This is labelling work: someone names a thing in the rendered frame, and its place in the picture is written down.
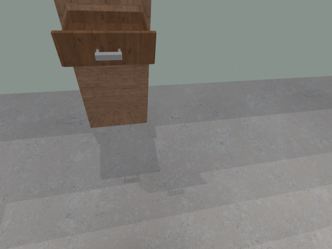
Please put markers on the drawer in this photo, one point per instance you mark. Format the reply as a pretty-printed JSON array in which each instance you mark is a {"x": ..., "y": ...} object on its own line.
[{"x": 84, "y": 31}]

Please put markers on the handle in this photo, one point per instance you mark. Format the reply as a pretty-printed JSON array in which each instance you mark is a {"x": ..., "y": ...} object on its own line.
[{"x": 103, "y": 56}]

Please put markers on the cabinet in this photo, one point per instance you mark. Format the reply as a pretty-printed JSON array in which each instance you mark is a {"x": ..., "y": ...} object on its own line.
[{"x": 113, "y": 95}]

